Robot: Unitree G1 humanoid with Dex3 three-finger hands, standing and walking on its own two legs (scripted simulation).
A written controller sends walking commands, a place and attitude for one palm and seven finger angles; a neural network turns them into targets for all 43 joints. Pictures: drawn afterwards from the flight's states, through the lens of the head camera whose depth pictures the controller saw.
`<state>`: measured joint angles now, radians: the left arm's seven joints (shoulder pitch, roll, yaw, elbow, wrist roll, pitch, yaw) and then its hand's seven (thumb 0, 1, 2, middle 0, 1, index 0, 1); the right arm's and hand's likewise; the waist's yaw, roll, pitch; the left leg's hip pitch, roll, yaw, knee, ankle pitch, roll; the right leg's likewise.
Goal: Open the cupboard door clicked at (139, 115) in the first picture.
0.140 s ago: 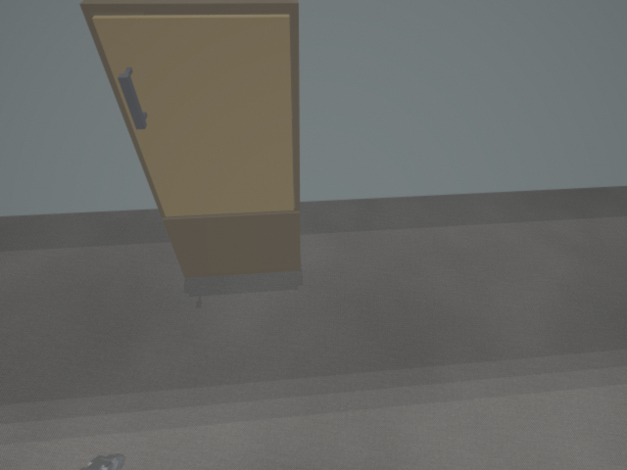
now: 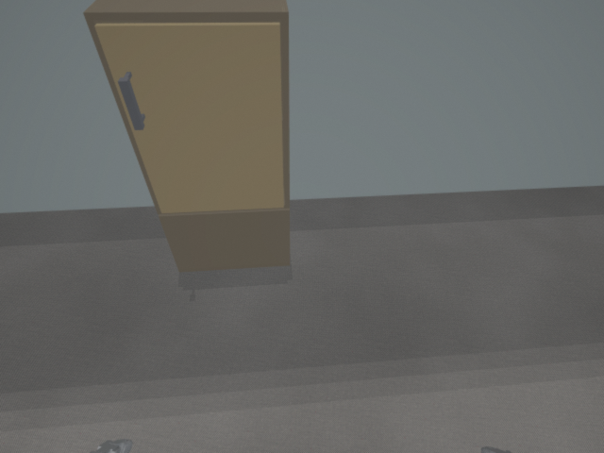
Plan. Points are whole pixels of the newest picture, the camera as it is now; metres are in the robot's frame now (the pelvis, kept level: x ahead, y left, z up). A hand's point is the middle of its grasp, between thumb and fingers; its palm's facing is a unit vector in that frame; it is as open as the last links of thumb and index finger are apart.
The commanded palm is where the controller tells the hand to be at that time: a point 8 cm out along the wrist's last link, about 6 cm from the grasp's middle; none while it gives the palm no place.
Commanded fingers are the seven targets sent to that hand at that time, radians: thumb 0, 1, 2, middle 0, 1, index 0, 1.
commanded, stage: stand and wait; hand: left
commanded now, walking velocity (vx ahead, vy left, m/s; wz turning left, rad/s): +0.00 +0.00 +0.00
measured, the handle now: (133, 101) +0.89 +0.48 +0.02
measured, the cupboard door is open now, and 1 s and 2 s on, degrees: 0 0 0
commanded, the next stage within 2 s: look at it before walking up in 0.76 s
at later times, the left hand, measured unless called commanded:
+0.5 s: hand out of the picture +0.06 +0.23 -0.15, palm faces -0.03 -0.94 -0.34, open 7.4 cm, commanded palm none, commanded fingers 0.00 0.90 0.90 -0.20 -0.30 -0.20 -0.30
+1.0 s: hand out of the picture +0.07 +0.23 -0.15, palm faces -0.04 -0.94 -0.33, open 7.4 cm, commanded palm none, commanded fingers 0.00 0.90 0.90 -0.20 -0.30 -0.20 -0.30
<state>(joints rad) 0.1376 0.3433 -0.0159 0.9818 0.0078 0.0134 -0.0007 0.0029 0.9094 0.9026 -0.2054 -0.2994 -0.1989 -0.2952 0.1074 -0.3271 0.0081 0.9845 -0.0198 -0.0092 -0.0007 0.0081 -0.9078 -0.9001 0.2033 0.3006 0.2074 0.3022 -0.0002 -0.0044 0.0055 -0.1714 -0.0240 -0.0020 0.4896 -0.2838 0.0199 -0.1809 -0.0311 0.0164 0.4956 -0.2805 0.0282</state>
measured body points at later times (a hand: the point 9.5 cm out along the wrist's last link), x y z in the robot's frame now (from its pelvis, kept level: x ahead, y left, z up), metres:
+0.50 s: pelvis -0.01 -0.02 +0.01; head -0.01 -0.02 +0.46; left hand +0.06 +0.28 -0.13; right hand +0.06 -0.31 -0.13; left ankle -0.01 +0.11 -0.74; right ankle -0.01 -0.14 -0.74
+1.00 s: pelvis -0.01 -0.02 +0.01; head -0.01 -0.02 +0.46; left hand +0.07 +0.28 -0.13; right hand +0.06 -0.31 -0.13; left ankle -0.01 +0.11 -0.74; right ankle -0.01 -0.14 -0.74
